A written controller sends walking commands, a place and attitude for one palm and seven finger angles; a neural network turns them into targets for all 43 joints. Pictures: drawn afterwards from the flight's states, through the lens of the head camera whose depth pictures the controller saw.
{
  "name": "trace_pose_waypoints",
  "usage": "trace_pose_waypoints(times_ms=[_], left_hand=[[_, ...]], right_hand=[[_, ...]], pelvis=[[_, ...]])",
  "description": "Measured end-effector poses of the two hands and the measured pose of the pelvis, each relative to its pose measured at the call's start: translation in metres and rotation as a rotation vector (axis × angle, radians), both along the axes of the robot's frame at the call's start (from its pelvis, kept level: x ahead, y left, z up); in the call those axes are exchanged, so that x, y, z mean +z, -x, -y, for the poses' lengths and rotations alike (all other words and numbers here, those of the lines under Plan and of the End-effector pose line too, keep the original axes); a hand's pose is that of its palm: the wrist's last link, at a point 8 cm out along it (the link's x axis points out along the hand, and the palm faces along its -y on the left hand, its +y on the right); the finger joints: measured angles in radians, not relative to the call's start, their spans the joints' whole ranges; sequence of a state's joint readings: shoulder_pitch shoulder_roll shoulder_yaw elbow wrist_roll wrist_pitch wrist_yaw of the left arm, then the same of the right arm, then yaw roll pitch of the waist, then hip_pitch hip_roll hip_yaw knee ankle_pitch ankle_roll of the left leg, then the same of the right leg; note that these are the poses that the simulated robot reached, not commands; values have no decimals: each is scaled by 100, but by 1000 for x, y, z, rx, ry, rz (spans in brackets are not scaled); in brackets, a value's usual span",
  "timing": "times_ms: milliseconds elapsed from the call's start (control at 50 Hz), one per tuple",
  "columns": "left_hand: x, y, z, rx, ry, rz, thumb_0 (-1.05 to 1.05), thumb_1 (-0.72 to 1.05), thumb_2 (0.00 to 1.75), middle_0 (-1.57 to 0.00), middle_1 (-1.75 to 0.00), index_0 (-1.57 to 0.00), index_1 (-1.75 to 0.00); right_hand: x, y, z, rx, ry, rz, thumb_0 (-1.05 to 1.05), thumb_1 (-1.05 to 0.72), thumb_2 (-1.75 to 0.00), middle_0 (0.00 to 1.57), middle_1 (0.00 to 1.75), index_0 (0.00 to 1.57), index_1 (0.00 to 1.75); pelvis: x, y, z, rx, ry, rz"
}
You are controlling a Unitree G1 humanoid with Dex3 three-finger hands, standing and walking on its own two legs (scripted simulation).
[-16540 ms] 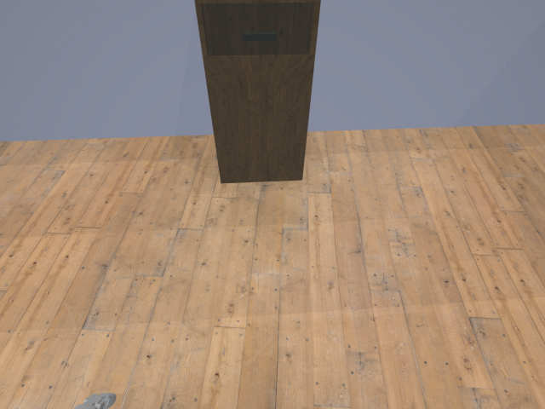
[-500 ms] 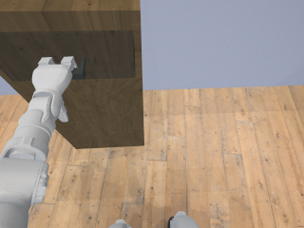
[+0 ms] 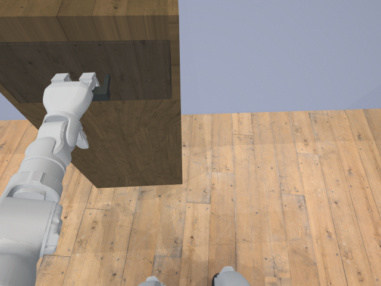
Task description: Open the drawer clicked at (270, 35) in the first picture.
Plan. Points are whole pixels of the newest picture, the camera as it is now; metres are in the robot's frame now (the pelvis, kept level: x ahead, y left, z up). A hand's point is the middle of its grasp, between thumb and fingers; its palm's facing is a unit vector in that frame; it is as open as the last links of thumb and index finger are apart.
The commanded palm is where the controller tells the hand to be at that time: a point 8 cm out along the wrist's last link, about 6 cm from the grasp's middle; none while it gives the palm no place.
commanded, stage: close the thumb around the handle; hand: left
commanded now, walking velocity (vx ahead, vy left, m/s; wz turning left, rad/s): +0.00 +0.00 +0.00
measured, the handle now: (82, 86) +0.55 +0.23 +0.05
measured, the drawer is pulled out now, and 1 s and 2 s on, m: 0.00 0.04 0.17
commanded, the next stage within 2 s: pull the drawer open in 0.52 s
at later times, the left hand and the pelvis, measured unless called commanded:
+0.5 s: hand (79, 113) +0.48 +0.24 +0.03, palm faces -0.07 -0.01 -1.00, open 5.9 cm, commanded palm +0.46 +0.23 +0.08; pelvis +0.01 +0.00 +0.00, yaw +0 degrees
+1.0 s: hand (77, 126) +0.45 +0.23 +0.03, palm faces -0.04 -0.03 -1.00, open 5.9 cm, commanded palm +0.41 +0.23 +0.08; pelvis +0.02 +0.00 +0.01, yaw -1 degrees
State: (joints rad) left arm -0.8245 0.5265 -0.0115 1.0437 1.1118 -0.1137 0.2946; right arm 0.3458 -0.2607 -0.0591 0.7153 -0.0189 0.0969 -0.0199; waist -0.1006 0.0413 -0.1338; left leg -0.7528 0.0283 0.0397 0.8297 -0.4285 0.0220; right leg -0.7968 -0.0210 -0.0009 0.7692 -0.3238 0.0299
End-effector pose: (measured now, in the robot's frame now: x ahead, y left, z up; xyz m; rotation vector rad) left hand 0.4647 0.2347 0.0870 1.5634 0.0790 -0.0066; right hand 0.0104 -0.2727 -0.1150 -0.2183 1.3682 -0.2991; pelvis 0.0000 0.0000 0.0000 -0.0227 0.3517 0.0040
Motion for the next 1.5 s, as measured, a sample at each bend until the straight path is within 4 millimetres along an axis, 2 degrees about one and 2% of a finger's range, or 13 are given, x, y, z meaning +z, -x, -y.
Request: trace_pose_waypoints(times_ms=[440, 720, 820, 1000, 1240, 1360, 1500], left_hand=[[2, -3, 0, 15, -3, -19, 0, 69, 81, -33, -129, -37, -132], [0, -1, 0, 15, 1, -8, 0, 70, 79, -31, -131, -34, -134], [0, 5, 0, 16, 7, -5, 0, 70, 79, -30, -132, -34, -134], [-2, 34, 0, 12, 21, 15, 1, 71, 80, -28, -133, -34, -133], [-2, 68, 1, 17, 22, 31, 1, 70, 81, -28, -134, -34, -133], [-2, 83, 2, 27, 20, 31, 1, 70, 80, -28, -133, -35, -133], [-2, 105, 3, 39, 22, 31, 1, 70, 80, -28, -132, -36, -133]], right_hand=[[2, 2, 4, -14, 2, -8, 1, -91, -89, 20, 30, 20, 30], [0, -14, 3, -6, -11, 5, 1, -91, -89, 20, 30, 20, 30], [2, -23, 1, -11, -18, 29, 1, -91, -89, 20, 30, 20, 30], [6, -55, -3, 12, -41, 100, 1, -91, -90, 20, 30, 20, 30], [13, -105, -6, 84, -48, 233, 1, -91, -90, 20, 30, 20, 30], [16, -115, -6, 100, -49, 275, 1, -91, -90, 20, 30, 20, 30], [17, -117, -5, 104, -55, 299, 1, -91, -90, 20, 30, 20, 30]], pelvis=[[1, -4, 4, -3, 0, -2], [3, -11, 3, -2, 1, -2], [5, -16, 3, -9, 1, 5], [11, -23, 1, -8, 2, 42], [14, -20, 4, 2, -3, 87], [15, -18, 6, 3, -6, 104], [16, -16, 9, 0, -10, 122]])
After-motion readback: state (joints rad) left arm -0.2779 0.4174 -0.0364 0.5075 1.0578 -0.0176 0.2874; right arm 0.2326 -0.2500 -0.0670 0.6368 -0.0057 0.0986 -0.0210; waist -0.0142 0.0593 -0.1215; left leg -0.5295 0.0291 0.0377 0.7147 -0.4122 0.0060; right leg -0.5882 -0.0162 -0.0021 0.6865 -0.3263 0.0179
